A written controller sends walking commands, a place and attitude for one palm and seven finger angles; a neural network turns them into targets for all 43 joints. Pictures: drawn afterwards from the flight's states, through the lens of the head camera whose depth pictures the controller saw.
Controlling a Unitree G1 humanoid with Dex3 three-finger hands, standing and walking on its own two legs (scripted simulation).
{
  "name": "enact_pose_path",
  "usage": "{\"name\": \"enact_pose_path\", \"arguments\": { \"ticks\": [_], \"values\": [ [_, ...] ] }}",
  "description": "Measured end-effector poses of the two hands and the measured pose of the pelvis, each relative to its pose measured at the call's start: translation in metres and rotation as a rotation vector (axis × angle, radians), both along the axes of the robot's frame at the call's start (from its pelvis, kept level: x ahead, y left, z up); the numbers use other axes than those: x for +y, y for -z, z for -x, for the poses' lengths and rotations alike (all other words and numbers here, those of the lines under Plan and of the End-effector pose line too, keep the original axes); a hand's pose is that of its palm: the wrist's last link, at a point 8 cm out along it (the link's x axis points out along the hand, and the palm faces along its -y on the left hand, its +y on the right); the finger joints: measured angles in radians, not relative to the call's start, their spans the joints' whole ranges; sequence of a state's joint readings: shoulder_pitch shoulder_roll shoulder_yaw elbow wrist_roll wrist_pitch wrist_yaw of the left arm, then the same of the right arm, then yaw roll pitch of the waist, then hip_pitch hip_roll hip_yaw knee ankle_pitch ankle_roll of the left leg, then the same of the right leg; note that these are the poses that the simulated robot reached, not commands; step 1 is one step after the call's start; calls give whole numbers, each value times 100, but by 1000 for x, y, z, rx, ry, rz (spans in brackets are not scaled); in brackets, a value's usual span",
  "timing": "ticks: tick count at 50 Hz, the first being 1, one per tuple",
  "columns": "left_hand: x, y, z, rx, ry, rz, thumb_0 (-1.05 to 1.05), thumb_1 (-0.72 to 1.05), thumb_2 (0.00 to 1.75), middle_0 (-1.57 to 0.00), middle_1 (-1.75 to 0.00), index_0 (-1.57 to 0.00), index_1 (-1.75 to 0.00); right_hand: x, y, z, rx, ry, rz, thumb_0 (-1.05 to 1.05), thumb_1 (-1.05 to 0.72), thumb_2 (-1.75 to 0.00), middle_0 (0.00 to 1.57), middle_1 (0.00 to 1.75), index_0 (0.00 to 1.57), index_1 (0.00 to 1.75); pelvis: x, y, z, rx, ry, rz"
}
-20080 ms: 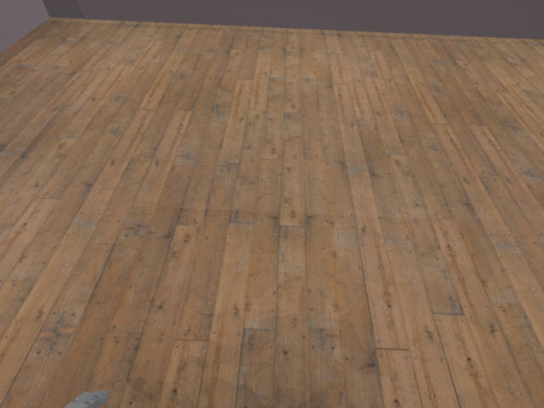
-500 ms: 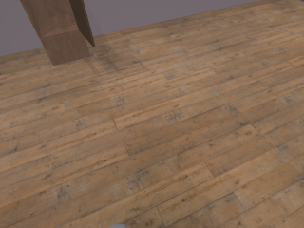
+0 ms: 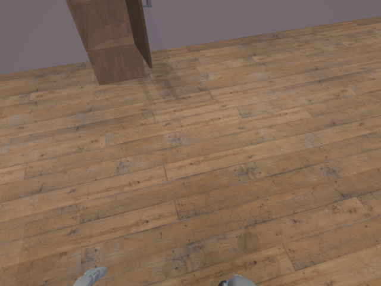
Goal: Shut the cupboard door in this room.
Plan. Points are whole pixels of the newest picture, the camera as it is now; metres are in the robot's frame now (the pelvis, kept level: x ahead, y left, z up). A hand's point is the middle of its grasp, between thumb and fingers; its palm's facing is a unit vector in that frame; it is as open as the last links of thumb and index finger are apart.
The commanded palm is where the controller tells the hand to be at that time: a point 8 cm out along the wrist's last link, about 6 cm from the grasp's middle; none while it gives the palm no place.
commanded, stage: turn or walk to find it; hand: left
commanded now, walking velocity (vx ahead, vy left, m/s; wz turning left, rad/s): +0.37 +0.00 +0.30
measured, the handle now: out of the picture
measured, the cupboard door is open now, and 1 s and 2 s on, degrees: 100 100 100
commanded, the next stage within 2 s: stand and wait in 1.48 s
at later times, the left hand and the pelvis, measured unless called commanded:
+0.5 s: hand out of the picture +0.09 +0.17 -0.17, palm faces +0.27 -0.95 -0.14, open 7.3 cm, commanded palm none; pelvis +0.21 +0.03 +0.00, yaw +10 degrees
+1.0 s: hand (125, 147) +0.55 +0.24 -0.14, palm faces +0.14 -0.97 -0.22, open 7.4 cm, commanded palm none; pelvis +0.44 +0.03 +0.00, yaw +10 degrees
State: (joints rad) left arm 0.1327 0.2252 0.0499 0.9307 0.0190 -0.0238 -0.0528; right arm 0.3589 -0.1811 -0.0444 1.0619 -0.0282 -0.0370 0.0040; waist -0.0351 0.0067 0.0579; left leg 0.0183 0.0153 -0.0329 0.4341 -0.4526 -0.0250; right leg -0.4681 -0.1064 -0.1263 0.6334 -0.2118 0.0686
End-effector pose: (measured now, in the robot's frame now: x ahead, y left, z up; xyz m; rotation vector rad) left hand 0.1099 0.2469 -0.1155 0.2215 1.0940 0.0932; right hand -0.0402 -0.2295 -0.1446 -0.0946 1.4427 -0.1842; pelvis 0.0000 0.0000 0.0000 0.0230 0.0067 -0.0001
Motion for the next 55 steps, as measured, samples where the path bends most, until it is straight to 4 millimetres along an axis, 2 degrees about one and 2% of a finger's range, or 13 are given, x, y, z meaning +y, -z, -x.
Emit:
{"name": "enact_pose_path", "arguments": {
  "ticks": [2, 4, 8, 12, 16, 21, 26, 30, 38, 43, 48, 51, 55],
  "values": [
    [-12, 3, -19, -48, -10, -5, 0, 90, 90, -20, -30, -20, -30, -12, 11, -15, 34, -14, -7, 1, -90, -90, 20, 30, 21, 30, -10, 8, -16, -11, -27, 6],
    [-21, 1, -24, -60, -43, 0, 0, 90, 89, -20, -30, -20, -30, -23, 11, -40, 40, -42, -5, 1, -91, -90, 20, 30, 20, 30, -15, 6, -30, -24, -51, 9],
    [-34, 0, -11, 25, -118, 10, 0, 90, 89, -20, -30, -20, -30, -36, 0, -112, -37, -98, 6, 1, -91, -90, 20, 30, 20, 30, -22, -6, -60, -30, -78, 13],
    [-33, -1, 8, 138, -202, 7, -1, 93, 89, -20, -30, -21, -30, -34, -16, -187, -137, -145, 13, 1, -91, -90, 19, 30, 20, 30, -24, -16, -93, -18, -105, 17],
    [-35, 3, 24, 245, -263, 36, 0, 93, 89, -20, -30, -20, -30, -19, -27, -257, -200, -207, 6, 1, -91, -90, 19, 30, 20, 30, -18, -19, -128, -12, -131, 27],
    [-37, 14, 35, 366, -352, 96, 0, 91, 89, -20, -30, -20, -30, 19, -28, -341, -242, -314, -6, 1, -91, -90, 19, 30, 20, 30, 2, -14, -173, -14, -164, 47],
    [-24, 33, 24, 485, -390, 153, 0, 91, 89, -20, -30, -20, -30, 63, -21, -412, -330, -361, 3, 1, -91, -90, 19, 30, 20, 30, 34, 3, -220, -26, -169, 42],
    [2, 28, -35, 439, -356, 143, 1, 91, 89, -20, -30, -20, -30, 76, -27, -422, -315, -312, 7, 1, -91, -90, 20, 30, 20, 30, 49, -6, -249, -34, -158, 43],
    [50, 7, -209, 134, -285, 81, 0, 91, 90, -19, -30, -20, -30, 51, -39, -420, -176, -227, 76, -2, -95, -90, 20, 30, 20, 30, 59, -23, -314, -19, -176, 21],
    [57, -5, -307, 18, -234, 51, 0, 91, 90, -19, -30, -20, -30, 45, -29, -415, -46, -178, 50, 0, -93, -90, 20, 30, 20, 30, 54, -21, -361, -14, -181, 6],
    [46, -6, -394, -32, -166, 15, 0, 91, 90, -19, -30, -20, -30, 39, -9, -425, 61, -122, 4, 0, -91, -90, 20, 30, 20, 30, 39, -8, -417, -14, -175, -5],
    [37, 1, -425, -72, -169, -1, 0, 91, 90, -19, -30, -20, -30, 32, 6, -446, 119, -128, -23, 1, -91, -90, 20, 30, 20, 30, 29, 4, -448, -26, -187, 1],
    [23, 2, -420, 3, -227, 15, 0, 91, 89, -20, -30, -20, -30, 28, 3, -512, 69, -168, -26, 1, -91, -90, 20, 30, 20, 30, 25, -4, -480, -39, -193, 7]
  ]
}}
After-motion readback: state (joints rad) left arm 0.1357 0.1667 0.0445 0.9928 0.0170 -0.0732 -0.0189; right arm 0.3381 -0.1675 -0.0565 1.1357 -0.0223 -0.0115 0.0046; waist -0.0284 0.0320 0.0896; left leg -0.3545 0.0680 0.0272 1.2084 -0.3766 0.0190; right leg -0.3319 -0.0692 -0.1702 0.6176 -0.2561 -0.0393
